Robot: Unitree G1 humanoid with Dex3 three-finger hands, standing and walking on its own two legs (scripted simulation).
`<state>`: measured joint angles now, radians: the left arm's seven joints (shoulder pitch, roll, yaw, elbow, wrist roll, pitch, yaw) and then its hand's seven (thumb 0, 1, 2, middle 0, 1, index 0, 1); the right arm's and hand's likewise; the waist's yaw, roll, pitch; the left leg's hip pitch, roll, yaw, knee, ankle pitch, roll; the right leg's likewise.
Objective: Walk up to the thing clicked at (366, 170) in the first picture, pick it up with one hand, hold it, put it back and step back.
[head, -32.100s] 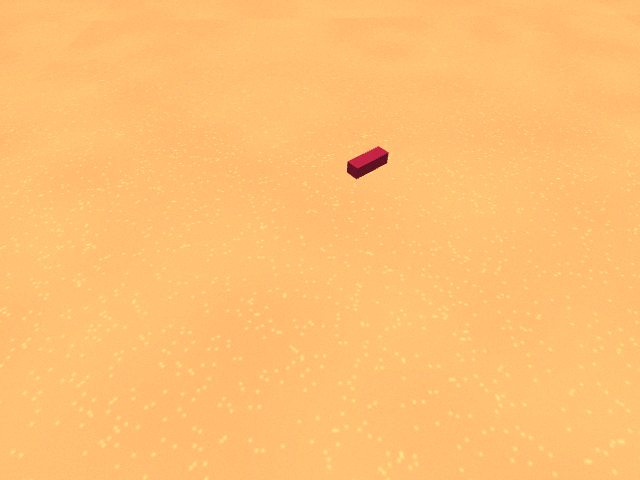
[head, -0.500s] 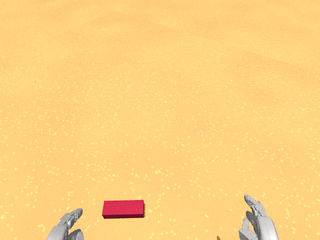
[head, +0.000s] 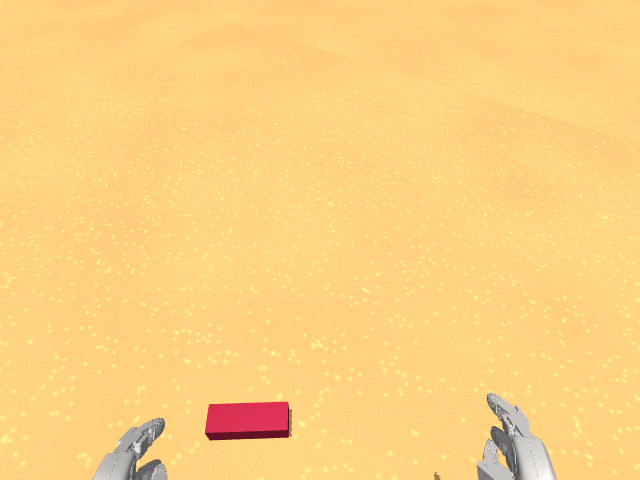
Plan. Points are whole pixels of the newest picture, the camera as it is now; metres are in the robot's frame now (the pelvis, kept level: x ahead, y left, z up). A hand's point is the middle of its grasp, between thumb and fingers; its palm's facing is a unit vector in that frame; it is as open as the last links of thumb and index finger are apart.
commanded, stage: home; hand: left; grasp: from above
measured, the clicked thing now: (248, 420) +0.44 +0.18 -0.68
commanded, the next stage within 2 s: stand in 0.34 s
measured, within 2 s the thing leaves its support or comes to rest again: neither
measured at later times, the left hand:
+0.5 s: hand out of the picture +0.16 +0.18 -0.06, palm faces +0.02 -0.96 -0.26, open 7.4 cm
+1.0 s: hand out of the picture +0.04 +0.23 -0.11, palm faces +0.03 -0.95 -0.31, open 7.4 cm
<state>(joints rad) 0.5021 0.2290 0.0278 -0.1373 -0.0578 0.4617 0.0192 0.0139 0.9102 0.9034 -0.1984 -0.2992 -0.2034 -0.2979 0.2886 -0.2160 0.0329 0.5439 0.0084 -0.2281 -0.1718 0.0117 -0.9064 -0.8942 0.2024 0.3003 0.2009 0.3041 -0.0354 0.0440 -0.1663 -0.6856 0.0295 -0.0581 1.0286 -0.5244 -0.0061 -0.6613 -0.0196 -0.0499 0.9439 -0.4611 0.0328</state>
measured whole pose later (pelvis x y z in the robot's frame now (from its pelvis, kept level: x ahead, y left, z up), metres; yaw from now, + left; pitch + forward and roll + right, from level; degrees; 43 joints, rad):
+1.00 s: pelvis -0.01 +0.01 +0.06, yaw -1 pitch -3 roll +0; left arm 0.21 0.27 0.03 1.03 0.03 0.03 0.03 0.01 0.91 0.90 -0.20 -0.30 -0.20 -0.30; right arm 0.20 -0.27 -0.04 1.04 -0.03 0.00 -0.03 0.01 -0.91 -0.89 0.20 0.30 0.20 0.30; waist 0.02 -0.01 0.06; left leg -0.17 -0.01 0.00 0.51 -0.28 0.01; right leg -0.19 -0.06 0.00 0.50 -0.25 0.05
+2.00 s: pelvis -0.01 -0.02 +0.07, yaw -2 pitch -3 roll +0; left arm 0.12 0.30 0.02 1.15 0.01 0.00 0.01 0.01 0.91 0.90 -0.20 -0.30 -0.21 -0.30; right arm 0.15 -0.31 -0.02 1.13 -0.02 0.00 -0.01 0.00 -0.91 -0.89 0.20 0.30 0.20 0.30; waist 0.00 0.01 0.07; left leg -0.09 0.03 0.01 0.35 -0.20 -0.03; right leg -0.13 -0.02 0.00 0.37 -0.18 0.01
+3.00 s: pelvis +0.00 -0.03 +0.07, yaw -3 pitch -2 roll +0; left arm 0.10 0.33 0.02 1.11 0.00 0.00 0.00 0.01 0.91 0.90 -0.20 -0.30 -0.21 -0.30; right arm 0.11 -0.34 -0.01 1.12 -0.01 0.01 0.00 0.00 -0.91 -0.89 0.20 0.30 0.20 0.30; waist 0.00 0.01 0.06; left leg -0.10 0.05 0.02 0.35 -0.22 -0.04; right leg -0.15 0.00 0.01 0.37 -0.19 0.00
